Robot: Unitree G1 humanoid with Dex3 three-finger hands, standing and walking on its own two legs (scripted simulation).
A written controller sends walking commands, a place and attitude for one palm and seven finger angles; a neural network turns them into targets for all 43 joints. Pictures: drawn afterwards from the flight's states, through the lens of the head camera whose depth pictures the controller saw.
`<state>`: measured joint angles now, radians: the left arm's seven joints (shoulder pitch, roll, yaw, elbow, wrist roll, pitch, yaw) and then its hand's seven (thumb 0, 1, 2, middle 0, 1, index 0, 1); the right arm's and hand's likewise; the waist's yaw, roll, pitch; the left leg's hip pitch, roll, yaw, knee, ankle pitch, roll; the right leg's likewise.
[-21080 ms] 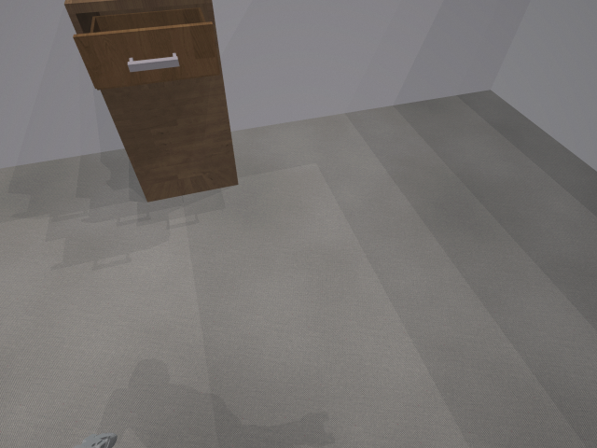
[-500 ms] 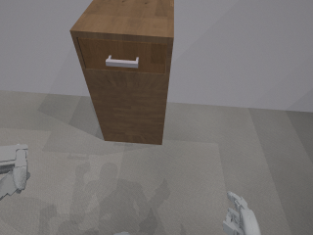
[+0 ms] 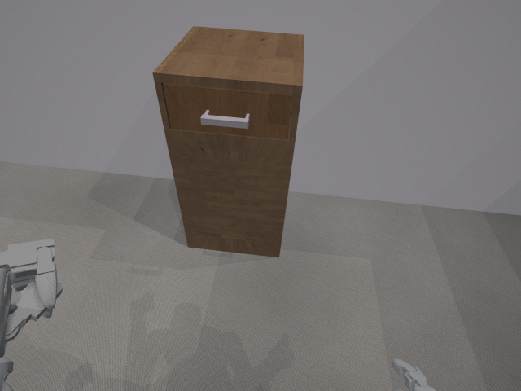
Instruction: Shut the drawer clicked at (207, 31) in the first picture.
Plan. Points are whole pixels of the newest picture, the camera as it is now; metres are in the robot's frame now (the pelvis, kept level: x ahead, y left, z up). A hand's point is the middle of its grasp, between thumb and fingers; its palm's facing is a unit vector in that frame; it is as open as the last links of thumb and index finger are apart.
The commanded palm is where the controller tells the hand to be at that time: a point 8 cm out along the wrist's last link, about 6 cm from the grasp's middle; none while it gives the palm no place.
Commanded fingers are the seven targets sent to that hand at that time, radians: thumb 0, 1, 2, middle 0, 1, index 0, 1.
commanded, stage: stop stepping back and stand still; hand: left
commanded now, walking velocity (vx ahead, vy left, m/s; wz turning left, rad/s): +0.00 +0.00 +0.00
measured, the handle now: (226, 118) +0.87 +0.15 -0.03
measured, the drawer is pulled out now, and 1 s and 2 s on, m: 0.00 0.00 0.00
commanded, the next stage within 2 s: let the arm hang, fingers relaxed in 0.58 s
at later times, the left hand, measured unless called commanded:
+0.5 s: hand (58, 268) +0.21 +0.25 +0.16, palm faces +0.34 -0.82 -0.47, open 3.3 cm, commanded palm +0.15 +0.29 +0.18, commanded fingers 0.00 0.90 0.90 -1.40 -1.60 -1.40 -1.60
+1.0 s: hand out of the picture +0.05 +0.21 -0.17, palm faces +0.02 -0.97 -0.23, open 3.2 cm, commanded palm none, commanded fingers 0.00 0.90 0.90 -0.72 -0.86 -0.72 -0.86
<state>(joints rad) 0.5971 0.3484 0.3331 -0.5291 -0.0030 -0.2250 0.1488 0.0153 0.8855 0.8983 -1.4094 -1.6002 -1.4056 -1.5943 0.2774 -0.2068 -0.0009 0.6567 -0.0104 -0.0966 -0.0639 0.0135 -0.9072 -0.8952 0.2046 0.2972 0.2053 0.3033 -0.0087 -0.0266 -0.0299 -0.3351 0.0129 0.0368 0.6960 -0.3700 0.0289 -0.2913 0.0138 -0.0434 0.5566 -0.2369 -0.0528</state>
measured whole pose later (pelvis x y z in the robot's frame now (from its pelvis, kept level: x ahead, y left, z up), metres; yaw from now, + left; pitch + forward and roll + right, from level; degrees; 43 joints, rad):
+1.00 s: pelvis +0.01 +0.02 +0.01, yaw +1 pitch -1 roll +0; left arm 0.28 0.21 0.01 0.92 0.02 0.05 0.04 0.02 0.90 0.90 -1.06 -1.30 -1.06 -1.26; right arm 0.21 -0.21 0.01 0.94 -0.02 0.02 0.00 0.01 -0.91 -0.90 0.20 0.30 0.20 0.30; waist -0.01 -0.03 0.06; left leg -0.26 0.00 0.03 0.50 -0.22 0.02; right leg -0.24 0.01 -0.03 0.49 -0.24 -0.02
